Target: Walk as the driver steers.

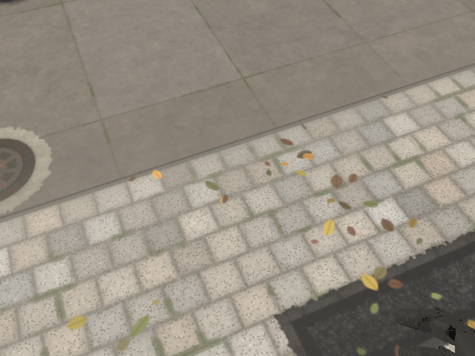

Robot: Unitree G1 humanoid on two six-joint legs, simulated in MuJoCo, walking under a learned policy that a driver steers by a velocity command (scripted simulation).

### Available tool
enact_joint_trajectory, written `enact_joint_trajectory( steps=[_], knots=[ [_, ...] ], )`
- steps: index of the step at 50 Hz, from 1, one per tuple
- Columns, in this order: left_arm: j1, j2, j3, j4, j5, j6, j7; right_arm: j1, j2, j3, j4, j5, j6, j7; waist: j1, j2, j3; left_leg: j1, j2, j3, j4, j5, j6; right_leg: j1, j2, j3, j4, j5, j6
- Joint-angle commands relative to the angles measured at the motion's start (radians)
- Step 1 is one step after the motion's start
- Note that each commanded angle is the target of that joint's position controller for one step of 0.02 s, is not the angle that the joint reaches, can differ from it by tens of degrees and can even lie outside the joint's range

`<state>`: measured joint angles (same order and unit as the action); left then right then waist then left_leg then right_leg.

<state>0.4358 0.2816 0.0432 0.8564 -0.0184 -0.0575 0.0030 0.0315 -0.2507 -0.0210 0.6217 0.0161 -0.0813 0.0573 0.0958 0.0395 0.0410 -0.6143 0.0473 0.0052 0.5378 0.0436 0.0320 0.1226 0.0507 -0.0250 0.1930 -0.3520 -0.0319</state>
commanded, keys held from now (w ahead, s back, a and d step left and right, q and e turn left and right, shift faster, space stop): w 0.68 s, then w+q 0.28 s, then q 0.04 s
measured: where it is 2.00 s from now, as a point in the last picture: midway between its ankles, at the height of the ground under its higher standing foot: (273, 253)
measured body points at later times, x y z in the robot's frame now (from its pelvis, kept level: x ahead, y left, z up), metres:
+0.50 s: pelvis +0.28 +0.02 +0.01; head +0.31 +0.02 +0.46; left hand +0.49 +0.25 -0.08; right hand +0.30 -0.27 -0.11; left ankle +0.19 +0.11 -0.73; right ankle +0.47 -0.14 -0.69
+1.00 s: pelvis +0.56 -0.02 +0.01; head +0.58 -0.02 +0.46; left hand +0.57 +0.26 -0.11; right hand +0.75 -0.25 -0.09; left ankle +0.73 +0.15 -0.68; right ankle +0.48 -0.12 -0.73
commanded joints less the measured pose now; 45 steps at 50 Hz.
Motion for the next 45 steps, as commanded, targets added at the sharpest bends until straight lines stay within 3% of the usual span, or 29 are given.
enact_joint_trajectory(
  steps=[1, 2, 3, 4, 5, 6, 7, 8, 10, 13, 15, 19, 24, 26, 28, 29, 30, 31, 32, 33, 34, 35, 37, 39, 42, 45],
  knots=[
    [-0.015, 0.206, 0.052, -0.041, 0.001, 0.006, 0.011, 0.009, -0.133, -0.047, -0.069, -0.004, -0.013, 0.001, -0.097, -0.134, -0.031, 0.115, -0.05, 0.031, -0.013, -0.109, 0.053, 0.013, -0.296, 0.096, 0.146, 0.88, -0.115],
    [-0.032, 0.201, 0.049, -0.044, 0.006, 0.015, 0.013, 0.147, -0.169, -0.068, -0.032, -0.004, -0.011, -0.01, -0.175, -0.126, -0.119, 0.301, -0.081, 0.06, -0.044, -0.092, 0.085, -0.013, -0.257, 0.065, 0.32, 1.007, -0.093],
    [-0.029, 0.179, 0.036, -0.059, 0.019, 0.015, 0.017, 0.316, -0.213, -0.084, 0.004, -0.009, -0.005, -0.024, -0.244, -0.099, -0.249, 0.615, 0.01, -0.026, 0.002, -0.048, 0.132, -0.194, -0.22, 0.052, 0.563, 0.855, -0.065],
    [0.112, 0.038, -0.005, -0.087, 0.025, -0.002, 0.005, 0.403, -0.318, -0.105, 0.023, -0.032, -0.007, -0.027, -0.183, 0.157, -0.421, 1.038, 0.29, -0.507, -0.022, -0.193, 0.301, -0.623, -0.039, 0.031, 0.991, 0.242, 0.009],
    [0.091, 0.081, -0.002, -0.061, 0.013, -0.026, -0.004, 0.43, -0.23, -0.085, 0.034, -0.017, -0.005, -0.026, -0.209, 0.189, -0.504, 1.068, 0.346, -0.775, -0.187, -0.291, 0.327, -0.752, 0.016, 0.175, 1.13, -0.215, 0.011],
    [-0.022, 0.161, 0.023, -0.096, -0.02, -0.039, -0.011, 0.352, -0.19, -0.069, 0.033, -0.01, -0.002, -0.031, -0.203, 0.12, -0.308, 0.926, 0.311, -0.624, -0.218, -0.333, 0.271, -0.843, -0.048, 0.172, 1.176, -0.175, 0.003],
    [-0.098, 0.159, 0.02, -0.12, -0.025, -0.046, -0.011, 0.281, -0.169, -0.062, 0.028, -0.008, 0.0, -0.033, -0.174, 0.039, -0.189, 0.759, 0.271, -0.483, -0.241, -0.275, 0.24, -0.838, -0.103, 0.13, 1.127, -0.083, -0.002],
    [-0.136, 0.143, 0.02, -0.126, -0.011, -0.044, -0.008, 0.232, -0.147, -0.054, 0.032, -0.013, -0.002, -0.03, -0.141, -0.011, -0.104, 0.617, 0.227, -0.389, -0.275, -0.193, 0.224, -0.814, -0.139, 0.107, 1.058, -0.02, 0.002],
    [-0.093, 0.116, 0.021, -0.11, 0.002, -0.022, -0.005, 0.187, -0.124, -0.048, 0.033, -0.025, -0.015, -0.025, -0.083, 0.031, -0.077, 0.467, 0.174, -0.293, -0.345, -0.12, 0.215, -0.7, -0.181, 0.112, 0.985, 0.062, 0.015],
    [-0.098, 0.084, 0.015, -0.111, 0.012, 0.002, 0.004, 0.193, -0.144, -0.055, 0.065, -0.017, -0.035, -0.024, -0.064, 0.029, -0.043, 0.392, 0.161, -0.203, -0.405, -0.048, 0.235, -0.704, -0.194, 0.095, 0.901, 0.124, 0.046],
    [-0.182, 0.08, 0.014, -0.138, 0.019, -0.001, 0.006, 0.22, -0.16, -0.059, 0.088, -0.017, -0.034, -0.033, -0.084, 0.016, -0.011, 0.409, 0.151, -0.165, -0.424, -0.029, 0.231, -0.768, -0.203, 0.094, 0.792, 0.228, 0.063],
    [-0.325, 0.052, 0.003, -0.171, 0.016, -0.021, -0.009, 0.269, -0.185, -0.062, 0.118, -0.008, -0.019, -0.047, -0.138, 0.005, 0.014, 0.446, 0.114, -0.082, -0.427, -0.032, 0.185, -0.744, -0.17, 0.06, 0.511, 0.445, 0.06],
    [-0.461, 0.06, 0.002, -0.222, 0.003, -0.035, -0.037, 0.358, -0.21, -0.068, 0.174, 0.002, 0.006, -0.052, -0.186, 0.007, 0.039, 0.599, 0.178, -0.1, -0.374, -0.032, 0.178, -0.766, -0.136, 0.051, 0.357, 0.425, 0.035],
    [-0.466, 0.074, 0.006, -0.233, 0.004, -0.039, -0.048, 0.361, -0.219, -0.073, 0.188, 0.006, 0.018, -0.058, -0.17, 0.018, 0.032, 0.669, 0.208, -0.114, -0.326, 0.03, 0.162, -0.762, -0.126, 0.054, 0.321, 0.346, 0.008],
    [-0.396, 0.101, 0.018, -0.219, 0.006, -0.042, -0.05, 0.341, -0.232, -0.077, 0.192, 0.006, 0.029, -0.064, -0.122, 0.04, -0.014, 0.699, 0.207, -0.107, -0.236, 0.219, 0.14, -0.646, -0.091, 0.024, 0.297, 0.274, -0.023],
    [-0.281, 0.129, 0.037, -0.185, 0.008, -0.043, -0.045, 0.319, -0.227, -0.074, 0.191, 0.005, 0.035, -0.066, -0.055, 0.033, -0.085, 0.676, 0.166, -0.07, -0.096, 0.363, 0.117, -0.48, -0.059, -0.009, 0.263, 0.288, -0.05],
    [-0.117, 0.184, 0.06, -0.142, 0.013, -0.042, -0.035, 0.324, -0.189, -0.057, 0.18, -0.006, 0.036, -0.069, 0.011, 0.003, -0.214, 0.558, 0.113, -0.029, 0.122, 0.309, 0.083, -0.21, -0.108, 0.036, 0.296, 0.318, -0.093],
    [0.003, 0.294, 0.086, -0.128, 0.028, -0.036, -0.028, 0.427, -0.093, -0.023, 0.148, -0.022, 0.018, -0.062, -0.005, -0.198, -0.38, 0.171, -0.019, 0.023, 0.508, -0.073, 0.012, 0.207, -0.369, 0.429, 0.318, 0.265, -0.238],
    [0.04, 0.238, 0.074, -0.112, 0.012, -0.03, -0.03, 0.429, -0.084, -0.017, 0.163, -0.009, -0.002, -0.057, 0.008, -0.303, -0.448, -0.044, -0.114, -0.082, 0.7, -0.618, -0.01, 0.301, -0.45, 0.754, 0.148, 0.092, -0.309],
    [-0.02, 0.178, 0.052, -0.12, 0.006, -0.03, -0.029, 0.34, -0.185, -0.043, 0.143, 0.02, -0.017, -0.049, 0.017, -0.207, -0.3, -0.145, -0.046, -0.132, 0.772, -0.587, 0.006, 0.195, -0.418, 0.656, 0.111, -0.011, -0.256],
    [-0.094, 0.15, 0.042, -0.133, 0.009, -0.027, -0.027, 0.26, -0.19, -0.044, 0.118, 0.029, -0.024, -0.047, -0.006, -0.151, -0.187, -0.156, 0.008, -0.096, 0.746, -0.496, 0.016, 0.053, -0.38, 0.521, 0.092, 0.022, -0.222],
    [-0.155, 0.12, 0.032, -0.138, 0.016, -0.028, -0.029, 0.231, -0.178, -0.043, 0.115, 0.017, -0.021, -0.048, -0.036, -0.097, -0.105, -0.127, 0.045, -0.082, 0.687, -0.421, 0.01, -0.085, -0.346, 0.418, 0.054, 0.1, -0.208],
    [-0.214, 0.086, 0.025, -0.139, 0.028, -0.042, -0.029, 0.27, -0.153, -0.048, 0.136, 0.008, 0.004, -0.05, -0.09, -0.134, -0.064, -0.011, 0.089, -0.096, 0.611, -0.33, -0.005, -0.234, -0.292, 0.29, -0.011, 0.203, -0.184],
    [-0.215, 0.099, 0.032, -0.119, 0.03, -0.059, -0.028, 0.293, -0.119, -0.043, 0.148, 0.011, 0.027, -0.055, -0.107, -0.127, -0.047, 0.01, 0.087, -0.102, 0.586, -0.287, -0.024, -0.292, -0.286, 0.197, -0.053, 0.293, -0.191],
    [-0.194, 0.12, 0.04, -0.088, 0.036, -0.065, -0.017, 0.228, -0.111, -0.045, 0.124, 0.006, 0.035, -0.06, -0.095, -0.099, -0.01, -0.066, 0.077, -0.132, 0.467, -0.155, -0.046, -0.276, -0.282, 0.091, -0.079, 0.387, -0.185],
    [-0.197, 0.132, 0.04, -0.076, 0.032, -0.061, -0.007, 0.156, -0.094, -0.04, 0.104, 0.003, 0.025, -0.047, -0.073, -0.096, 0.004, -0.042, 0.061, -0.091, 0.274, 0.013, -0.042, -0.255, -0.251, -0.015, -0.091, 0.417, -0.15]
  ],
)
Keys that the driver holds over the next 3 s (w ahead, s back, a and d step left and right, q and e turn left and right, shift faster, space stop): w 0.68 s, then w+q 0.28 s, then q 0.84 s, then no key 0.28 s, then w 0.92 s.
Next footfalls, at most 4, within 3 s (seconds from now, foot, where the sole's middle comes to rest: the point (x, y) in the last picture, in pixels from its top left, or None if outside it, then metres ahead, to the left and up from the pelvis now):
0.06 left None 0.23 0.11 -0.77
0.60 right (316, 334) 0.52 -0.12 -0.77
1.12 left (234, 241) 0.79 0.13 -0.77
1.62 right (299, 222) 0.88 -0.07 -0.77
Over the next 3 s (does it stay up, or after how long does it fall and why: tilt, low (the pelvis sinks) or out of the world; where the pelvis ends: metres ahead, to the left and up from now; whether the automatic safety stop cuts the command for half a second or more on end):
stays up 0.98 0.23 -0.01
